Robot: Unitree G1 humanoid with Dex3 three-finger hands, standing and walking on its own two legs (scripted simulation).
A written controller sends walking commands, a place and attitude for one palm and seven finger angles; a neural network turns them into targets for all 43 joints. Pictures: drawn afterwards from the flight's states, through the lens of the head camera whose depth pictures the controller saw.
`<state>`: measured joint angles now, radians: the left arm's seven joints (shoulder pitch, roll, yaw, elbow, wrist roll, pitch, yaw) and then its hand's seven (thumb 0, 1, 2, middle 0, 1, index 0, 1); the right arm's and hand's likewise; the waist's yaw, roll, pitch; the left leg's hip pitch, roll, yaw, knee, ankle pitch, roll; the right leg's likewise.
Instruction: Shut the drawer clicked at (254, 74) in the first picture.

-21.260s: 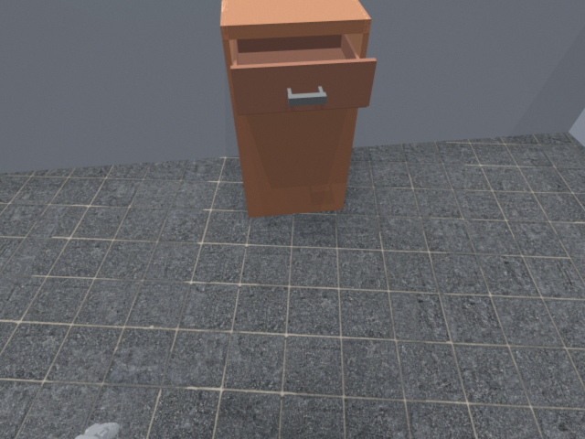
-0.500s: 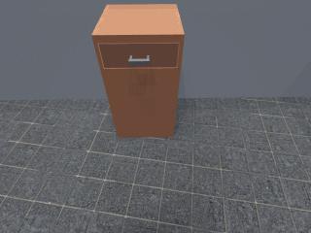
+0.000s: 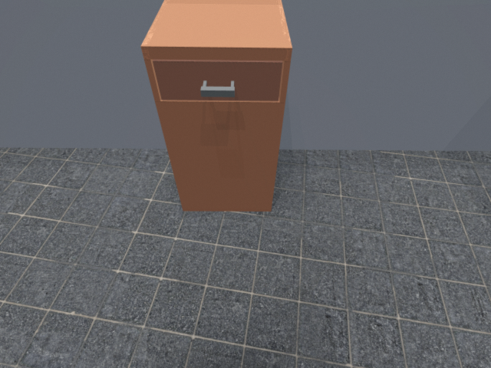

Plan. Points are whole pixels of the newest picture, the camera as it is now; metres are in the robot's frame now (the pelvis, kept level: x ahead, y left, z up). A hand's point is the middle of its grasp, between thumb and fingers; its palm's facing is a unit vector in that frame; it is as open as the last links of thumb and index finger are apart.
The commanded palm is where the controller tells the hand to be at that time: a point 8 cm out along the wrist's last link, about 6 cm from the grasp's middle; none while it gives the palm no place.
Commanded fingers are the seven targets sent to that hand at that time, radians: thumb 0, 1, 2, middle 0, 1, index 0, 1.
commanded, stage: look to check the result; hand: left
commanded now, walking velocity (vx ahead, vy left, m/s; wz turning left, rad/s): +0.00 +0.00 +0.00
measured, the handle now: (218, 87) +0.91 +0.14 -0.04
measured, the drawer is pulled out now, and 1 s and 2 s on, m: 0.00 0.00 0.00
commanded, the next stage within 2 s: stand and wait in 0.16 s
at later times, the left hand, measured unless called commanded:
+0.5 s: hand out of the picture +0.04 +0.19 -0.17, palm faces +0.02 -0.98 -0.22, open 7.4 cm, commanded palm none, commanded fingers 0.00 0.90 0.90 -0.20 -0.30 -0.20 -0.30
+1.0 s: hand out of the picture +0.07 +0.19 -0.17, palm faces +0.01 -0.97 -0.25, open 7.4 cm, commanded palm none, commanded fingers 0.00 0.90 0.90 -0.20 -0.30 -0.20 -0.30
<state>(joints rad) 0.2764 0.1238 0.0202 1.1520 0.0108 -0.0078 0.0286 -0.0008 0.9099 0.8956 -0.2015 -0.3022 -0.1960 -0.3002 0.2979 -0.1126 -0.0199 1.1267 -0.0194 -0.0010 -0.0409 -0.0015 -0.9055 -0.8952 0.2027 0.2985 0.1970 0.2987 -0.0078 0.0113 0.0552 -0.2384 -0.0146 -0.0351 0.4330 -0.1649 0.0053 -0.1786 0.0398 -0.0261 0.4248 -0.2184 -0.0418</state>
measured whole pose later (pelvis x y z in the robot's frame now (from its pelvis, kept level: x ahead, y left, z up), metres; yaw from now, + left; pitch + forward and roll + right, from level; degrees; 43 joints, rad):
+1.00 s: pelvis +0.04 +0.00 +0.00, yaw +0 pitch -1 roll +0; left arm 0.20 0.20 0.02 1.14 0.01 -0.02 0.02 0.00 0.91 0.90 -0.20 -0.30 -0.20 -0.30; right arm 0.20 -0.20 -0.02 1.14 -0.02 -0.01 -0.04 0.00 -0.90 -0.89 0.20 0.30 0.20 0.30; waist -0.01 0.02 0.06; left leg -0.16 -0.02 -0.03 0.37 -0.19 0.00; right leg -0.10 0.04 -0.01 0.36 -0.24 -0.04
